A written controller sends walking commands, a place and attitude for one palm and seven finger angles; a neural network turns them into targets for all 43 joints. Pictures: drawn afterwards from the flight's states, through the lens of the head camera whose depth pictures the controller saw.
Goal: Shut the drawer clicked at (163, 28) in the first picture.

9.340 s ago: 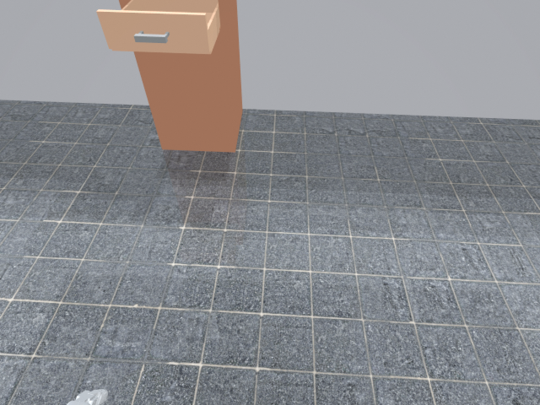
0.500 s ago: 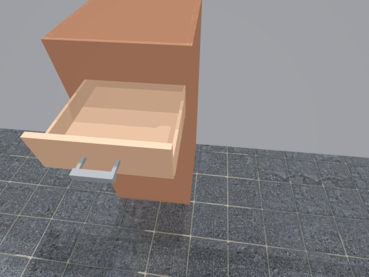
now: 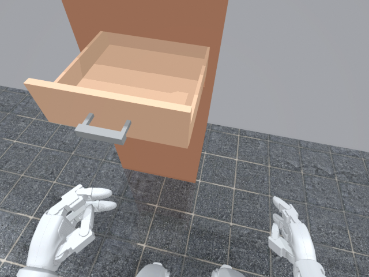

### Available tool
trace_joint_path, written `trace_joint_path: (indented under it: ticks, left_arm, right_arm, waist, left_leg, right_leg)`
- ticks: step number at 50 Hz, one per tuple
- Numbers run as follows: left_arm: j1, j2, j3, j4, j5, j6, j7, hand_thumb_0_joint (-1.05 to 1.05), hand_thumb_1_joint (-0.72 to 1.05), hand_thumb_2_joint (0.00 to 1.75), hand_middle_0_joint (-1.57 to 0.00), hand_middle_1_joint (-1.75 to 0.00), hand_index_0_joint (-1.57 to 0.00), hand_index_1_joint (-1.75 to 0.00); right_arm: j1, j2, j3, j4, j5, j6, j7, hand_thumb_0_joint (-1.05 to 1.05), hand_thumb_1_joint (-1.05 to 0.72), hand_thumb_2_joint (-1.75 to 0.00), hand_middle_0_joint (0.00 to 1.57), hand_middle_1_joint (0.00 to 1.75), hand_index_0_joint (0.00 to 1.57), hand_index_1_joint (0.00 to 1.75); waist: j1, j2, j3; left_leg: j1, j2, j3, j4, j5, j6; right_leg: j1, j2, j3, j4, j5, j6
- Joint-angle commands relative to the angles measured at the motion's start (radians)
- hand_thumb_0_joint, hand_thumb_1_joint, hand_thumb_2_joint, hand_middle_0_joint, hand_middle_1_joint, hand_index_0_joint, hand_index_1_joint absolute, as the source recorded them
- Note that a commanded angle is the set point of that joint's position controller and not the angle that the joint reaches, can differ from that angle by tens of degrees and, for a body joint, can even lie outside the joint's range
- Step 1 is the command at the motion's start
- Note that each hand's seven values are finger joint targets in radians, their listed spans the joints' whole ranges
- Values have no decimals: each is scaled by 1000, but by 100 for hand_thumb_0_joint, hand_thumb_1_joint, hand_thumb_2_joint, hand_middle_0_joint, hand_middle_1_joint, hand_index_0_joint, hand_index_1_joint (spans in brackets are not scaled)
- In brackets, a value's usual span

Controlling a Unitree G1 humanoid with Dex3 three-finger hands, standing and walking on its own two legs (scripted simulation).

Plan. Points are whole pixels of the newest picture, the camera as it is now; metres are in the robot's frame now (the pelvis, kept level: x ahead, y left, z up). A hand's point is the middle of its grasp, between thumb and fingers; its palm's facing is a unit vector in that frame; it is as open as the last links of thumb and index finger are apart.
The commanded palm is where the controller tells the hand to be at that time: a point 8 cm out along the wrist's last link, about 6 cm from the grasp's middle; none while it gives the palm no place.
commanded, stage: raise the hand and make a fist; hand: left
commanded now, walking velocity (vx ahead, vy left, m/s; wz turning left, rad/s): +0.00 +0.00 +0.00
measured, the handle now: (104, 127) +0.41 +0.24 +0.07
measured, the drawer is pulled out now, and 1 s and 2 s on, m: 0.26 0.26 0.26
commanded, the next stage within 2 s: bring the fist close to the handle in 1.30 s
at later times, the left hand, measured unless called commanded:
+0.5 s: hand (76, 201) +0.22 +0.21 +0.11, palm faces -0.04 -1.00 -0.08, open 3.1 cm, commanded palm +0.18 +0.27 +0.12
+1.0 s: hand (50, 173) +0.23 +0.24 +0.16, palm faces -0.03 -1.00 -0.08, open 3.3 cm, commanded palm +0.20 +0.29 +0.17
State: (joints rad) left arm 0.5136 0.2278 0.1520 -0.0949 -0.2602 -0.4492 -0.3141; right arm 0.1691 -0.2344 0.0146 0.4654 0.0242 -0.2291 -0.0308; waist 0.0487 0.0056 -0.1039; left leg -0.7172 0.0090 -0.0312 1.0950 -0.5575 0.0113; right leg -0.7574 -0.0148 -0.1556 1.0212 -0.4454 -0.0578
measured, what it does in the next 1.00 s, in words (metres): rises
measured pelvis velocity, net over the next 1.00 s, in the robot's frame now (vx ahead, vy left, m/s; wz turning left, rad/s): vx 0.03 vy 0.02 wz -0.01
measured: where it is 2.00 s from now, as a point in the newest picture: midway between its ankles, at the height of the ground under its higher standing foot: outside the picture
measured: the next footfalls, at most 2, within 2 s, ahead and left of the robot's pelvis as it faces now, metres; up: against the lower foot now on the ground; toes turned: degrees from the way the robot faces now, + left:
none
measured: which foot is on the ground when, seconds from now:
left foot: down 0.00-1.00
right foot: down 0.00-1.00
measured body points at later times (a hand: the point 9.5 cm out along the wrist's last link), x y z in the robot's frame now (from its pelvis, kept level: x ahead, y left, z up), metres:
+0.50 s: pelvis +0.02 +0.02 +0.03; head +0.04 +0.03 +0.48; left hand +0.21 +0.27 +0.12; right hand +0.18 -0.24 -0.02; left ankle -0.01 +0.11 -0.67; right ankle +0.04 -0.09 -0.67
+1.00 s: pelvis +0.03 +0.02 +0.05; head +0.02 +0.02 +0.50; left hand +0.23 +0.30 +0.17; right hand +0.21 -0.20 +0.00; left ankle -0.01 +0.11 -0.67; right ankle +0.04 -0.09 -0.67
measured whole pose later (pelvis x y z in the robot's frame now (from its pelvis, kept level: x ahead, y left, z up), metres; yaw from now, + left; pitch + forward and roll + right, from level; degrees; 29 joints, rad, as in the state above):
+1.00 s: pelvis +0.03 +0.02 +0.05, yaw -1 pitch +2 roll -2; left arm 0.37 0.32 0.31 -0.17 -0.34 -0.10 -0.39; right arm 0.25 -0.25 0.07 0.60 0.05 -0.32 -0.06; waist 0.04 0.05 -0.07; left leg -0.31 -0.01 0.01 0.70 -0.43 0.04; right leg -0.35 -0.01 -0.11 0.64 -0.31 -0.01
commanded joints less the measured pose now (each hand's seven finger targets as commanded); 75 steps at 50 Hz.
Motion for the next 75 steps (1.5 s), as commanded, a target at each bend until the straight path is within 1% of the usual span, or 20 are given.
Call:
trace_joint_path:
  ticks: [1, 3, 5, 7, 8, 10, 13, 16, 18, 20, 23, 30, 40, 43, 46, 50, 54, 65, 68, 75]
  left_arm:
    - [-184, 142, 40, -186, -21, 31, -56, 0, 90, 90, -82, -97, -82, -97]
    - [-110, 186, 126, -107, -39, 111, -49, 0, 90, 90, -86, -101, -86, -101]
    - [-89, 187, 165, -164, -60, 148, -33, 0, 90, 90, -90, -106, -90, -106]
    - [-63, 154, 157, -201, -70, 159, -4, 0, 90, 90, -94, -110, -94, -110]
    - [-57, 173, 179, -185, -69, 158, 11, 0, 90, 90, -96, -112, -96, -112]
    - [-29, 148, 154, -229, -58, 134, 25, 0, 90, 90, -100, -117, -100, -117]
    - [-35, 150, 135, -238, -48, 116, 33, 0, 90, 90, -106, -123, -106, -123]
    - [-30, 153, 138, -262, -45, 99, 32, 0, 90, 90, -112, -130, -112, -130]
    - [-49, 168, 143, -287, -50, 95, 34, 0, 90, 90, -116, -134, -116, -134]
    - [-49, 169, 145, -299, -46, 95, 31, 0, 90, 90, -120, -138, -120, -138]
    - [-67, 190, 168, -303, -49, 99, 33, 0, 90, 90, -126, -145, -126, -145]
    - [-154, 193, 171, -265, -66, 168, -10, 0, 90, 90, -140, -160, -140, -160]
    - [-185, 237, 234, -291, -94, 263, -64, 0, 90, 90, -140, -160, -140, -160]
    - [-229, 271, 273, -254, -102, 288, -68, 0, 90, 90, -140, -160, -140, -160]
    - [-250, 230, 226, -283, -107, 298, -78, 0, 90, 90, -140, -160, -140, -160]
    - [-207, 197, 198, -273, -96, 307, -75, 0, 90, 90, -140, -160, -140, -160]
    - [-237, 262, 252, -277, -74, 294, -44, 0, 90, 90, -140, -160, -140, -160]
    - [-285, 241, 232, -228, -80, 263, -56, 0, 90, 90, -140, -160, -140, -160]
    - [-295, 279, 274, -177, -88, 276, -60, 0, 90, 90, -140, -160, -140, -160]
    - [-389, 280, 269, -75, -92, 253, -76, 0, 90, 90, -140, -160, -140, -160]
  right_arm:
    - [15, -142, -45, -105, 25, -75, -32, 0, -90, -90, 20, 30, 20, 30]
    - [-12, -134, -43, -99, 29, -70, -35, 0, -90, -90, 20, 30, 20, 30]
    - [-25, -117, -42, -107, 30, -69, -34, 0, -90, -90, 20, 30, 20, 30]
    - [-30, -100, -37, -109, 26, -74, -31, 0, -90, -90, 20, 30, 20, 30]
    - [-42, -101, -35, -103, 22, -75, -29, 0, -90, -90, 20, 30, 20, 30]
    - [-21, -101, -40, -103, 21, -88, -21, 0, -90, -90, 20, 30, 20, 30]
    - [-18, -117, -42, -100, 18, -105, -16, 0, -90, -90, 20, 30, 20, 30]
    - [11, -125, -49, -93, 25, -125, -18, 0, -90, -90, 20, 30, 20, 30]
    - [13, -132, -51, -87, 25, -134, -21, 0, -90, -90, 20, 30, 20, 30]
    - [23, -134, -51, -81, 27, -140, -23, 0, -90, -90, 20, 30, 20, 30]
    - [19, -134, -50, -67, 28, -145, -27, 0, -90, -90, 20, 30, 20, 30]
    - [4, -139, -26, -60, 34, -145, -37, 0, -90, -90, 20, 30, 20, 30]
    - [-16, -136, -3, -46, 26, -148, -35, 0, -90, -90, 20, 30, 20, 30]
    - [-28, -146, -1, -32, 29, -143, -44, 0, -90, -90, 20, 30, 20, 30]
    - [-25, -141, 3, -36, 30, -159, -45, 0, -90, -90, 20, 30, 20, 30]
    - [-29, -143, -1, -27, 27, -169, -39, 0, -90, -90, 20, 30, 20, 30]
    - [-29, -146, -4, -19, 25, -167, -44, 0, -90, -90, 20, 30, 20, 30]
    - [-34, -147, -3, -6, 26, -184, -50, 0, -90, -90, 20, 30, 20, 30]
    - [-35, -157, -3, 6, 24, -185, -57, 0, -90, -90, 20, 30, 20, 30]
    - [-21, -163, -8, 20, 26, -172, -67, 0, -90, -90, 20, 30, 20, 30]
  waist:
    - [-92, 39, -169]
    - [-55, -15, -184]
    - [-25, 17, -222]
    - [-18, 12, -189]
    - [-16, -44, -168]
    - [-16, 24, -151]
    - [-34, -5, -94]
    - [-39, 36, -114]
    - [-47, 15, -117]
    - [-42, 63, -127]
    - [-42, 45, -111]
    - [-42, 75, -55]
    - [-13, 86, -97]
    - [-17, 47, -45]
    - [-17, 78, -63]
    - [-15, 35, -49]
    - [-10, 52, -33]
    - [-9, 80, -59]
    - [-13, 12, -23]
    - [-33, 19, 20]
  left_leg:
    - [40, -14, -27, -218, 208, 21]
    - [26, -16, -23, -243, 239, 19]
    - [53, -16, -16, -275, 294, 13]
    - [62, -14, -16, -304, 320, 9]
    - [53, -10, -21, -310, 322, 9]
    - [80, -10, -13, -331, 319, 5]
    - [84, -8, -17, -346, 290, 8]
    - [130, -8, -12, -359, 284, 4]
    - [148, -8, -18, -359, 310, 7]
    - [181, -7, -17, -371, 340, 1]
    - [204, -4, -24, -383, 375, -1]
    - [262, -2, -28, -436, 386, -4]
    - [378, 0, -30, -484, 556, -16]
    - [367, 1, -30, -504, 503, -11]
    - [407, 0, -36, -523, 510, -14]
    - [402, -2, -34, -531, 506, -14]
    - [389, -5, -28, -546, 449, -9]
    - [405, -10, -15, -548, 442, 0]
    - [371, -9, -13, -542, 409, 7]
    - [327, -18, -1, -523, 331, 10]
  right_leg:
    - [193, 11, 148, -233, 42, 35]
    - [271, 9, 152, -256, 56, 38]
    - [332, -2, 144, -259, 120, 38]
    - [343, 0, 123, -261, 156, 37]
    - [351, 5, 122, -263, 148, 37]
    - [331, 4, 112, -267, 144, 33]
    - [301, 9, 102, -281, 109, 33]
    - [298, 7, 98, -293, 104, 34]
    - [313, 9, 97, -296, 143, 33]
    - [322, 9, 91, -296, 182, 32]
    - [348, 14, 86, -306, 226, 29]
    - [384, 19, 80, -357, 261, 29]
    - [491, 22, 70, -402, 423, 26]
    - [490, 25, 72, -428, 386, 27]
    - [498, 21, 69, -437, 379, 28]
    - [497, 21, 68, -447, 384, 30]
    - [498, 18, 76, -463, 320, 28]
    - [529, 8, 93, -474, 337, 29]
    - [522, 8, 104, -489, 308, 34]
    - [471, 0, 132, -506, 196, 40]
